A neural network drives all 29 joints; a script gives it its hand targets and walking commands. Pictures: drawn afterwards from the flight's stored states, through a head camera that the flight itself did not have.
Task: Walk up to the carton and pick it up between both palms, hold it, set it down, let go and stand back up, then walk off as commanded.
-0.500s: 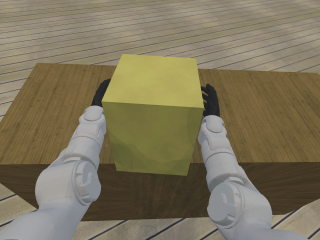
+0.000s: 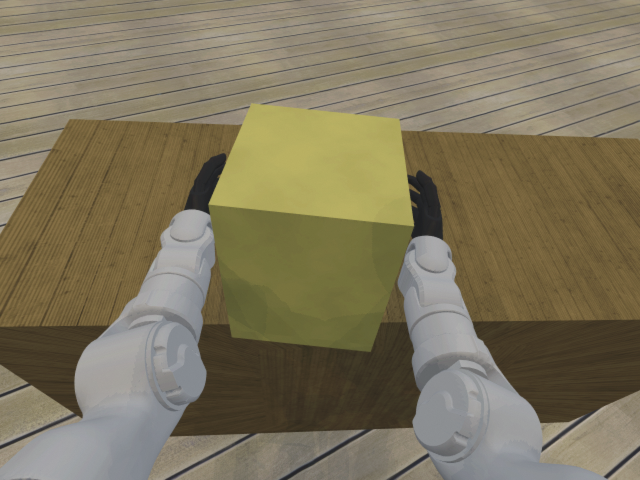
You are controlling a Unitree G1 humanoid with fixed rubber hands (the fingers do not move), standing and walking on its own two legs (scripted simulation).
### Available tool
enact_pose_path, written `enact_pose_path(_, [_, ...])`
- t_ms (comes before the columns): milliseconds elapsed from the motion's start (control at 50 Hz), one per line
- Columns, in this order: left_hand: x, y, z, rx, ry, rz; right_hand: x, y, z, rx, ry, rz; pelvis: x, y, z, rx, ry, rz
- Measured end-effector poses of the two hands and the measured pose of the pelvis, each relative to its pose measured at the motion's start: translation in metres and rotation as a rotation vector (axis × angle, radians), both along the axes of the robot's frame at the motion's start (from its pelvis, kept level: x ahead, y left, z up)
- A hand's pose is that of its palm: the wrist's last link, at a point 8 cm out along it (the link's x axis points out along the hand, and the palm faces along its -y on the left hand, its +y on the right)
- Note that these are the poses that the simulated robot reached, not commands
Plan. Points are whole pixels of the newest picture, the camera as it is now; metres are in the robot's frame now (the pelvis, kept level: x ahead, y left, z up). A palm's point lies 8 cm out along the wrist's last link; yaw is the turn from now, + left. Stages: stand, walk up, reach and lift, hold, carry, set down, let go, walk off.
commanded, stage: set down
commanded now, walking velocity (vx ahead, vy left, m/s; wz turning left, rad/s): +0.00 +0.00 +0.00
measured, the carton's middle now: (312, 231) +0.43 +0.02 +0.06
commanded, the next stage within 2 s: none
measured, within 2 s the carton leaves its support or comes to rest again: rests again in 0.98 s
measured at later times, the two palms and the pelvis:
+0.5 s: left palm (203, 212) +0.44 +0.16 +0.08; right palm (424, 235) +0.41 -0.13 +0.09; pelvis +0.00 +0.00 +0.00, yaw +0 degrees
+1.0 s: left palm (203, 225) +0.45 +0.17 +0.05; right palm (412, 248) +0.41 -0.12 +0.05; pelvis +0.00 +0.01 -0.01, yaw -1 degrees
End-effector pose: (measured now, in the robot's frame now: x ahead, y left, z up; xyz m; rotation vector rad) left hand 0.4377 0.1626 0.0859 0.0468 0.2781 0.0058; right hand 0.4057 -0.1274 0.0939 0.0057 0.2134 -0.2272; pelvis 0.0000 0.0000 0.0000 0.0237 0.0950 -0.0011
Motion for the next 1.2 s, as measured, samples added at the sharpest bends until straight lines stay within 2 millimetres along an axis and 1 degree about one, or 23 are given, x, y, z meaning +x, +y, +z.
enact_pose_path(720, [0.003, 0.0, -0.004, -0.034, -0.018, 0.001, 0.0, -0.001, -0.004, -0.019, -0.015, 0.003, -0.001, 0.001, 0.0, -0.001, -0.001, -0.002])
enact_pose_path(760, [0.002, 0.001, -0.006, -0.051, -0.015, 0.016, -0.001, -0.002, -0.007, -0.021, -0.004, 0.004, -0.001, 0.002, 0.0, -0.001, -0.001, -0.002])
enact_pose_path(880, [0.001, 0.003, -0.024, -0.052, 0.047, 0.042, -0.005, -0.001, -0.034, 0.038, 0.104, -0.005, 0.0, 0.006, -0.002, -0.014, 0.012, -0.006])
enact_pose_path(940, [0.003, 0.005, -0.033, -0.052, 0.06, 0.05, -0.001, 0.001, -0.039, 0.056, 0.11, -0.018, 0.001, 0.009, -0.004, -0.027, 0.047, -0.011])
enact_pose_path(1000, [0.008, 0.007, -0.037, -0.052, 0.05, 0.047, 0.006, 0.004, -0.039, 0.049, 0.103, -0.01, 0.004, 0.013, -0.006, -0.038, 0.086, -0.013])
enact_pose_path(1100, [0.019, 0.014, -0.03, -0.056, -0.002, 0.045, 0.013, 0.009, -0.037, 0.024, 0.077, -0.002, 0.007, 0.021, -0.007, -0.048, 0.117, -0.014])
enact_pose_path(1200, [0.024, 0.019, -0.02, -0.038, -0.043, 0.033, 0.013, 0.01, -0.038, 0.017, 0.066, -0.006, 0.007, 0.027, -0.008, -0.057, 0.119, -0.015])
